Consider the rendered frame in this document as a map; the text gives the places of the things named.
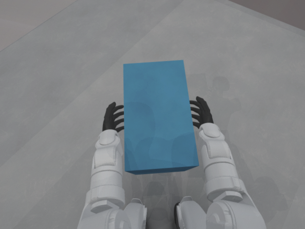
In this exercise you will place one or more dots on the right robot shin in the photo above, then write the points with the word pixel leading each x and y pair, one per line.
pixel 188 198

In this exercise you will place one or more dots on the right robot forearm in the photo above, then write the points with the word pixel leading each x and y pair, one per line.
pixel 222 179

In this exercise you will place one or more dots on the left robot upper arm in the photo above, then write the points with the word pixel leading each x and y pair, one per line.
pixel 113 218

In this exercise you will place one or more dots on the robot left thigh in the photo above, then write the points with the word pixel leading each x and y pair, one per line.
pixel 137 215

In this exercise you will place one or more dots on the right robot hand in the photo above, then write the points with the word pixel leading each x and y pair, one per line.
pixel 203 111

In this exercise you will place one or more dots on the left robot forearm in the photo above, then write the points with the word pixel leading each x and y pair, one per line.
pixel 106 190

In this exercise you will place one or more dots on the left robot hand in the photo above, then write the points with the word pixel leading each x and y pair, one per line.
pixel 109 118

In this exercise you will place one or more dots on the right robot upper arm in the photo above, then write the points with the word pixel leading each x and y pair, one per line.
pixel 223 214

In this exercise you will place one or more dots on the carton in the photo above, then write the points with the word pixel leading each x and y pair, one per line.
pixel 158 126

